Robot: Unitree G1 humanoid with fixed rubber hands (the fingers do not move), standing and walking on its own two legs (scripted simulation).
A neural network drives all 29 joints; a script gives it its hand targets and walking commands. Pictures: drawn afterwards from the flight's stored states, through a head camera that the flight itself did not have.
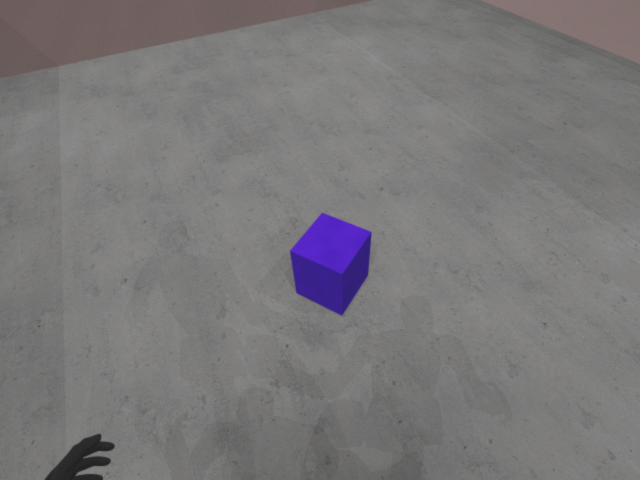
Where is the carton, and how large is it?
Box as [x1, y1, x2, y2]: [290, 213, 371, 314]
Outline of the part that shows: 322,213 290,250 296,292 342,314 367,275 371,232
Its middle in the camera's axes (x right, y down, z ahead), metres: +0.04 +0.08 +1.41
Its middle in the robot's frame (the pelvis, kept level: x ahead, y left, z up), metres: +0.94 +0.00 -0.63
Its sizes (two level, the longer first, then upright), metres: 0.210 0.200 0.250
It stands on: the floor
